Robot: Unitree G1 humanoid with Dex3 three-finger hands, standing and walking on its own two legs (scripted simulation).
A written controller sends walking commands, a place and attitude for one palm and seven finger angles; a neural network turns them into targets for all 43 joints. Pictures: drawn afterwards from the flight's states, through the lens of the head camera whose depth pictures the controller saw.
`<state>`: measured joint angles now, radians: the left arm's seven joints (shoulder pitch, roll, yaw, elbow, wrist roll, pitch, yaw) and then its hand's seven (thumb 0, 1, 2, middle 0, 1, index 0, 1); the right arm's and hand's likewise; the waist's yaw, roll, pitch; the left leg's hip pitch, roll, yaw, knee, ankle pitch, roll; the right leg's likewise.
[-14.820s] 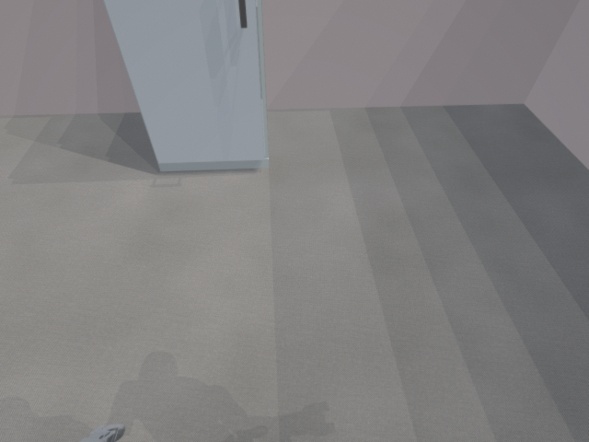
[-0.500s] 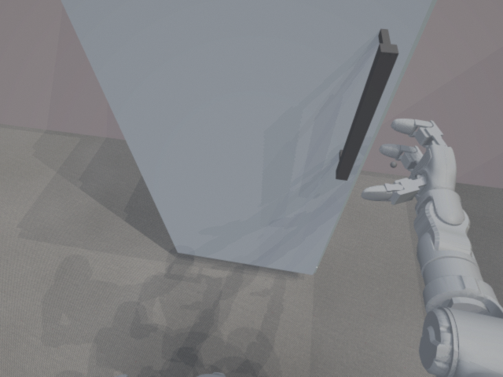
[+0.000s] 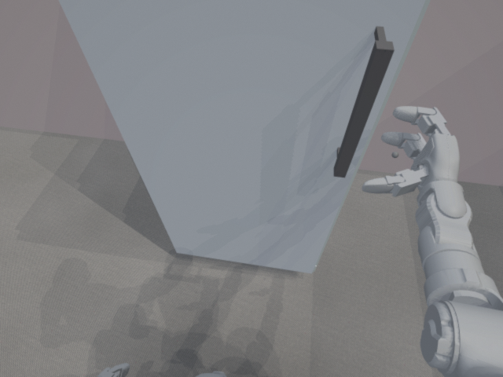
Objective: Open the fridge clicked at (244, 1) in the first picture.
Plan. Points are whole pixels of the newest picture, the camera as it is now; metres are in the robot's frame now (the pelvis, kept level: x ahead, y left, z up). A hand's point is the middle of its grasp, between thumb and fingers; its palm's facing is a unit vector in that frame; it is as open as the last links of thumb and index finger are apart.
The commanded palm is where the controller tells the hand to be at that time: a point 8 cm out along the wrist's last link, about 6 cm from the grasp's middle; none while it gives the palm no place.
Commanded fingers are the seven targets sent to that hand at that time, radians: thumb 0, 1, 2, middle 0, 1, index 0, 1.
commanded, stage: feel for the door with the fingertips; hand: right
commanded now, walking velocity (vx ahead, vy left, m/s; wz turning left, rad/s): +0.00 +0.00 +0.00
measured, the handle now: (356, 113) +0.52 -0.10 +0.14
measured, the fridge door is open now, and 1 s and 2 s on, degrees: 0 0 0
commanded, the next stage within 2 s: slide the fingers in behind the handle in 0.98 s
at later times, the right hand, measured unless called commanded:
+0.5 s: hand (373, 149) +0.47 -0.13 +0.11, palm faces +0.05 +1.00 +0.01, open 14.0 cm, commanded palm +0.44 -0.18 +0.11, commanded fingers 0.00 0.50 -0.30 0.30 1.20 0.30 1.20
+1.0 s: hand (373, 143) +0.48 -0.13 +0.11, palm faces +0.05 +1.00 -0.02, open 13.8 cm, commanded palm +0.46 -0.18 +0.11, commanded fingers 0.00 0.50 -0.30 0.30 1.20 0.30 1.20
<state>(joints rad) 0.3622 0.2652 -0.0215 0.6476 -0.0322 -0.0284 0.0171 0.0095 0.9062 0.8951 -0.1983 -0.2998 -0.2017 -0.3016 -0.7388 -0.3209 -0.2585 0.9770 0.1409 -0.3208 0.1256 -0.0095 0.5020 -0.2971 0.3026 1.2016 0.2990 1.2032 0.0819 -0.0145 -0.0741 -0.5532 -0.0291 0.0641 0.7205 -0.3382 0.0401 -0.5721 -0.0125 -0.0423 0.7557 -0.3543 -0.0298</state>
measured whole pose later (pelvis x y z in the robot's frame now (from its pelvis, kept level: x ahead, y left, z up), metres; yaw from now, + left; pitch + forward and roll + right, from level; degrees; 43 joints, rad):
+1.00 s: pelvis +0.00 +0.00 +0.00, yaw +0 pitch +12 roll +1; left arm 0.40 0.27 -0.01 0.68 -0.01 -0.03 0.00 0.01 0.91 0.90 -0.20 -0.30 -0.20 -0.30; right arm -0.86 -0.30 -0.23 1.09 0.11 -0.34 0.03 -0.01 0.50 -0.30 0.33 1.23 0.32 1.23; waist 0.11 -0.03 -0.08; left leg -0.60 -0.03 0.07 0.74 -0.34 0.04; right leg -0.62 -0.01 -0.04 0.77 -0.36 -0.03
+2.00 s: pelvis +0.01 +0.00 +0.00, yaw +0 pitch +12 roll +1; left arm 0.37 0.25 -0.01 0.66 0.00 -0.02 -0.02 0.01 0.91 0.90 -0.20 -0.30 -0.20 -0.30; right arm -0.79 -0.21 -0.19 1.00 0.10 -0.33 -0.02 -0.01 0.50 -0.30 0.30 1.21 0.30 1.21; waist 0.09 -0.03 -0.09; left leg -0.58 -0.03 0.06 0.73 -0.36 0.04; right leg -0.59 -0.01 -0.04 0.75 -0.37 -0.03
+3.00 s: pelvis +0.01 +0.01 +0.00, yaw +0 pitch +11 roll +0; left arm 0.38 0.25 0.00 0.68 0.00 -0.03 -0.01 0.01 0.91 0.90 -0.20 -0.30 -0.20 -0.30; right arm -0.81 -0.18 -0.16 1.02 0.10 -0.34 -0.06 -0.01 0.50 -0.30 0.30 1.20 0.30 1.20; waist 0.10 -0.03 -0.08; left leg -0.56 -0.03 0.06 0.71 -0.34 0.05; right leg -0.57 -0.01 -0.04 0.73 -0.35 -0.02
